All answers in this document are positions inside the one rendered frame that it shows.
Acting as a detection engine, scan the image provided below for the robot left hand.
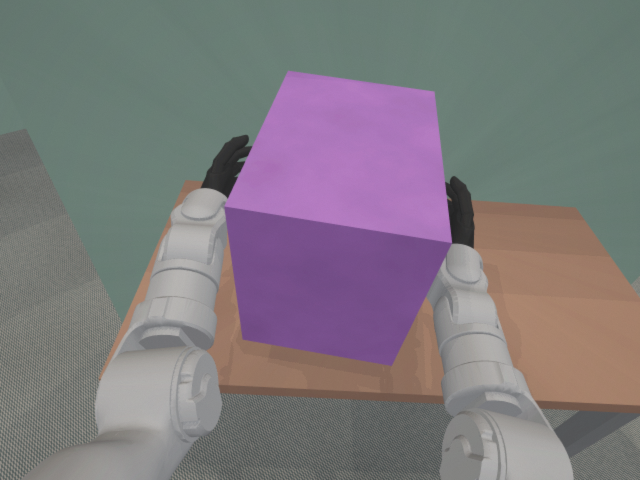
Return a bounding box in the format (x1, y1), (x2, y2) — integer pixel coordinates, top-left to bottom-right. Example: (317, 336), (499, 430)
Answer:
(201, 135), (252, 199)

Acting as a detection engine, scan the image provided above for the robot left forearm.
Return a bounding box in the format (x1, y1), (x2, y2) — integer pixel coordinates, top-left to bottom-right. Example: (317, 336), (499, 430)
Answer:
(95, 188), (227, 427)

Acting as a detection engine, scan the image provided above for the left robot upper arm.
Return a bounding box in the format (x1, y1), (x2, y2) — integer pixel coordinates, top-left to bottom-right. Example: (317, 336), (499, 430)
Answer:
(21, 345), (222, 480)

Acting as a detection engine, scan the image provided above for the right robot upper arm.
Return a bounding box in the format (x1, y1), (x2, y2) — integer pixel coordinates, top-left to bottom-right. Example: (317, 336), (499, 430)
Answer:
(439, 408), (573, 480)

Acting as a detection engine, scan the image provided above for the robot right hand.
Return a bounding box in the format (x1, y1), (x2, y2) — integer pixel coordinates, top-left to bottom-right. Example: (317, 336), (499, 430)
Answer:
(445, 176), (475, 249)

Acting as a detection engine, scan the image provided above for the table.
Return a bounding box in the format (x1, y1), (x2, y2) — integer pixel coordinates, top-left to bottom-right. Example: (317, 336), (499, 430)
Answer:
(99, 180), (640, 458)

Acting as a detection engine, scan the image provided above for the carton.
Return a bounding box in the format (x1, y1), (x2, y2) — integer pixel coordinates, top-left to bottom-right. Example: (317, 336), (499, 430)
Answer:
(224, 71), (452, 366)

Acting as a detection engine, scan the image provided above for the robot right forearm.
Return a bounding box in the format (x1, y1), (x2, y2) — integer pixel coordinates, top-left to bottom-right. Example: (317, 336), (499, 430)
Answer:
(426, 244), (574, 480)

